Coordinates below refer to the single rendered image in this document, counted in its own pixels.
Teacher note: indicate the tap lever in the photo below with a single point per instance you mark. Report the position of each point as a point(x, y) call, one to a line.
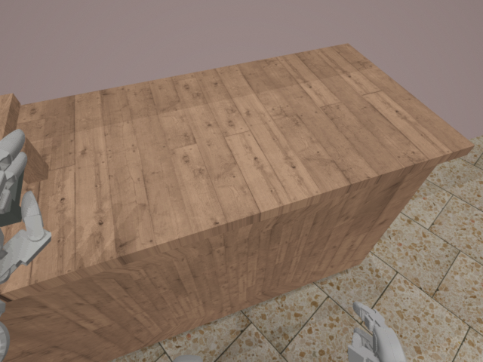
point(13, 212)

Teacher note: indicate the counter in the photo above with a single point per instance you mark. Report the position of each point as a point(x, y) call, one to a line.
point(178, 201)

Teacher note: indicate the left robot hand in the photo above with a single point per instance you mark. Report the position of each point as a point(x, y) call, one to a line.
point(25, 245)

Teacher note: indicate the right robot hand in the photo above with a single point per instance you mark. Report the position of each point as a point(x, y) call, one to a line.
point(384, 346)

